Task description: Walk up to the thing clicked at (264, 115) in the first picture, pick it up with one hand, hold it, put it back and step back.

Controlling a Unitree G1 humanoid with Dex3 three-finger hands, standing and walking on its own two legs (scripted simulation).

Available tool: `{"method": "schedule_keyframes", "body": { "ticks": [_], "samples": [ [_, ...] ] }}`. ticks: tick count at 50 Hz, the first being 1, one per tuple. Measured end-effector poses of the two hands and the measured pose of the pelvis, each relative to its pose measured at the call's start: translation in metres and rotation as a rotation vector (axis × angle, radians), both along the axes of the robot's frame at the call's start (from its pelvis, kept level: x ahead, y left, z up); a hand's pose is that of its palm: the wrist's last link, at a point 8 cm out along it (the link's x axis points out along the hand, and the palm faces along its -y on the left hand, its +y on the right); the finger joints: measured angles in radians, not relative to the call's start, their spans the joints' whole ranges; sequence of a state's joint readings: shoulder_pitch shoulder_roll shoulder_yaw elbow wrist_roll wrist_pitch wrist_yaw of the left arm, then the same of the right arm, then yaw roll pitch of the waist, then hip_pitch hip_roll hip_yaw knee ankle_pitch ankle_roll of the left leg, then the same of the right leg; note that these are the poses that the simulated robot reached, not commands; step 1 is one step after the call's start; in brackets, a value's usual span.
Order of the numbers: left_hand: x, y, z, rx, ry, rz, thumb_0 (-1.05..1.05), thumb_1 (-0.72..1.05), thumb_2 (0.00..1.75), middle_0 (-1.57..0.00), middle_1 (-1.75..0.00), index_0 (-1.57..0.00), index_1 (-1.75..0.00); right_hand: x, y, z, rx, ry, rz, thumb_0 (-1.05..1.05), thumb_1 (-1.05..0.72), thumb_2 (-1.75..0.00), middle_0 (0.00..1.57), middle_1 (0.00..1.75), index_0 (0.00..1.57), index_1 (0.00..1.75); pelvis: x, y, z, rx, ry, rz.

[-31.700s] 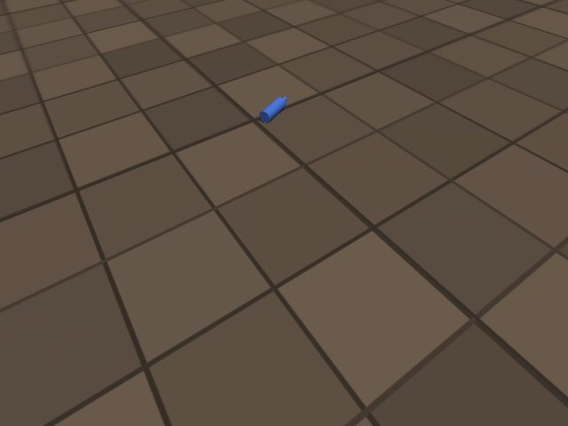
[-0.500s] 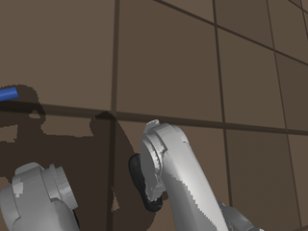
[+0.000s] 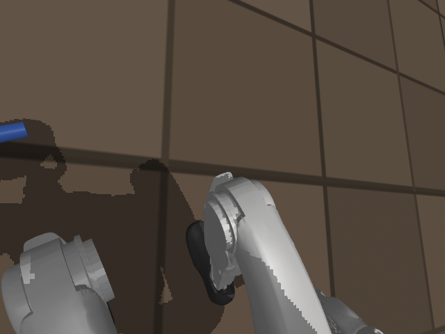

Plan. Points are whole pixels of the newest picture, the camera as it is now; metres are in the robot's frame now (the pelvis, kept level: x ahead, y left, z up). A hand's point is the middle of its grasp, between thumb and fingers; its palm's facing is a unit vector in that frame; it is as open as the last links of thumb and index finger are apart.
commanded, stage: withdraw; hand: left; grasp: from above
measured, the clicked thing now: out of the picture +0.48 +0.33 -0.26
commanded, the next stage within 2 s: home in 0.86 s
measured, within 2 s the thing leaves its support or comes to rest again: neither
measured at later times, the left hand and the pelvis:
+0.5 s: hand out of the picture +0.44 +0.39 -0.06, palm faces -0.47 -0.12 -0.88, open 14.0 cm; pelvis +0.00 +0.00 +0.06, yaw +6 degrees
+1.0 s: hand out of the picture +0.46 +0.36 -0.13, palm faces -0.35 -0.09 -0.93, open 13.6 cm; pelvis -0.01 -0.01 +0.02, yaw +5 degrees
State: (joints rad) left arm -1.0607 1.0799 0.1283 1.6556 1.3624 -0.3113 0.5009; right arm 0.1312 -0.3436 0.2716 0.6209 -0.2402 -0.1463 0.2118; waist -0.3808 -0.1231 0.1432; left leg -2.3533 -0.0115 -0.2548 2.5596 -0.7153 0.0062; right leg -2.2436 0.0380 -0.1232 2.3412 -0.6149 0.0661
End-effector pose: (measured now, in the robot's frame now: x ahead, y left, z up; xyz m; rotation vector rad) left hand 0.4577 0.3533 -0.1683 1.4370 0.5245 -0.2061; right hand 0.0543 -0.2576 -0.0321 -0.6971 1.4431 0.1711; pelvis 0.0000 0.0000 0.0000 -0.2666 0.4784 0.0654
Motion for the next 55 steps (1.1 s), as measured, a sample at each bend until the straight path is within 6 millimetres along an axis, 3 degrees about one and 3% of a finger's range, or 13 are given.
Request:
{"method": "schedule_keyframes", "body": {
  "ticks": [4, 8, 16, 21, 25, 30, 35, 40, 47, 51, 55],
  "samples": [
    [0.002, 0.000, 0.005, 0.004, -0.033, -0.005, 0.00, -0.48, 1.02, -0.09, -1.05, -0.10, -1.04, -0.001, 0.001, 0.000, 0.004, 0.002, -0.005, 0.00, -0.90, -0.90, 0.21, 0.30, 0.21, 0.30, 0.001, -0.001, 0.001, 0.003, 0.006, 0.001],
    [0.008, 0.005, 0.023, 0.023, -0.107, 0.022, 0.00, -0.49, 1.00, -0.09, -1.04, -0.10, -1.03, 0.001, 0.001, -0.001, 0.022, -0.001, -0.017, 0.00, -0.90, -0.90, 0.21, 0.30, 0.21, 0.30, 0.003, -0.002, 0.003, 0.009, 0.024, 0.004],
    [0.012, 0.032, 0.099, 0.125, -0.177, 0.117, 0.00, -0.51, 0.99, -0.09, -1.02, -0.10, -1.01, 0.021, -0.002, -0.008, 0.087, -0.061, -0.102, 0.00, -0.91, -0.90, 0.21, 0.30, 0.21, 0.30, 0.009, -0.002, 0.018, 0.027, 0.098, 0.021],
    [-0.001, 0.041, 0.148, 0.145, -0.064, 0.148, 0.00, -0.50, 0.99, -0.09, -1.01, -0.09, -1.00, 0.039, 0.000, -0.006, 0.131, -0.092, -0.145, 0.00, -0.91, -0.90, 0.21, 0.30, 0.20, 0.30, 0.006, -0.001, 0.042, 0.053, 0.119, 0.046],
    [-0.013, 0.033, 0.167, 0.094, 0.051, 0.134, 0.00, -0.50, 0.99, -0.10, -1.00, -0.10, -1.00, 0.049, -0.001, 0.003, 0.129, -0.116, -0.145, 0.00, -0.91, -0.90, 0.21, 0.30, 0.20, 0.30, 0.000, -0.002, 0.061, 0.071, 0.115, 0.062],
    [-0.022, 0.019, 0.167, 0.003, 0.111, 0.060, 0.00, -0.48, 0.98, -0.13, -0.98, -0.12, -0.98, 0.050, -0.013, 0.016, 0.068, -0.123, -0.121, 0.00, -0.91, -0.90, 0.21, 0.30, 0.20, 0.30, -0.007, -0.006, 0.069, 0.081, 0.108, 0.068],
    [-0.026, 0.013, 0.149, -0.038, 0.076, -0.038, 0.00, -0.46, 0.97, -0.14, -0.96, -0.14, -0.97, 0.041, -0.027, 0.018, -0.014, -0.099, -0.101, 0.00, -0.91, -0.90, 0.21, 0.30, 0.20, 0.30, -0.010, -0.009, 0.058, 0.080, 0.089, 0.066],
    [-0.025, 0.009, 0.124, -0.019, -0.001, -0.076, 0.00, -0.46, 0.97, -0.14, -0.97, -0.14, -0.97, 0.030, -0.029, 0.008, -0.052, -0.063, -0.102, 0.00, -0.91, -0.90, 0.20, 0.30, 0.20, 0.30, -0.010, -0.009, 0.040, 0.075, 0.074, 0.065],
    [-0.010, 0.000, 0.093, 0.026, -0.056, -0.050, 0.00, -0.46, 0.96, -0.14, -0.97, -0.14, -0.97, 0.011, -0.017, -0.010, -0.030, -0.042, -0.136, 0.00, -0.91, -0.90, 0.21, 0.30, 0.20, 0.30, -0.009, -0.008, 0.024, 0.068, 0.081, 0.057],
    [0.005, 0.005, 0.095, 0.062, -0.115, 0.008, 0.00, -0.43, 0.95, -0.16, -0.95, -0.17, -0.94, -0.001, -0.010, -0.017, -0.005, -0.030, -0.175, 0.00, -0.90, -0.90, 0.21, 0.30, 0.20, 0.30, -0.006, -0.007, 0.019, 0.067, 0.100, 0.051],
    [0.014, 0.015, 0.111, 0.090, -0.147, 0.085, 0.00, -0.36, 0.92, -0.20, -0.88, -0.19, -0.88, -0.007, -0.003, -0.018, 0.025, -0.024, -0.222, 0.00, -0.90, -0.90, 0.21, 0.30, 0.20, 0.30, -0.001, -0.005, 0.023, 0.068, 0.123, 0.048]
  ]
}}
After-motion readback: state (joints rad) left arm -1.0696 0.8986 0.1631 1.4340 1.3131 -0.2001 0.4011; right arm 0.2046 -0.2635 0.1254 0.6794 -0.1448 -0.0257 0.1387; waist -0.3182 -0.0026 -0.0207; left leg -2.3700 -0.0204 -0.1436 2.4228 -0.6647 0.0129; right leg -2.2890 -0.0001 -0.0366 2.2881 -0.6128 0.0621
